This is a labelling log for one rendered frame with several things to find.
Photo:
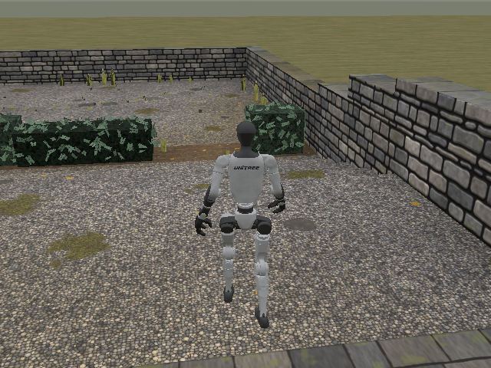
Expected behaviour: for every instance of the left robot hand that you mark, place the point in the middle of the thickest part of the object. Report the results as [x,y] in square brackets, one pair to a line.
[199,224]

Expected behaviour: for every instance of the robot left upper arm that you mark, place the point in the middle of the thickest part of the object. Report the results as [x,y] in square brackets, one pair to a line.
[221,162]

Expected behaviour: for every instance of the robot head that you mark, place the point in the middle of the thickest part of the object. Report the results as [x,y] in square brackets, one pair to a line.
[246,132]

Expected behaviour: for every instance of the robot left forearm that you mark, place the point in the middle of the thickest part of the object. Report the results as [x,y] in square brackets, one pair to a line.
[206,206]

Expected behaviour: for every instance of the right robot hand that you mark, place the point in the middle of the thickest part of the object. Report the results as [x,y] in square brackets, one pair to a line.
[280,209]

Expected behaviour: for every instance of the robot right upper arm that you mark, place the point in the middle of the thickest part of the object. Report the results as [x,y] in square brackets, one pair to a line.
[270,162]

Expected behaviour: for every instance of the right robot thigh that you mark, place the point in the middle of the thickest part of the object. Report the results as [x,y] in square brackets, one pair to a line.
[262,236]

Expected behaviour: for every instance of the robot right forearm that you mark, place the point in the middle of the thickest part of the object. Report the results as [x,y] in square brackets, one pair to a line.
[280,198]

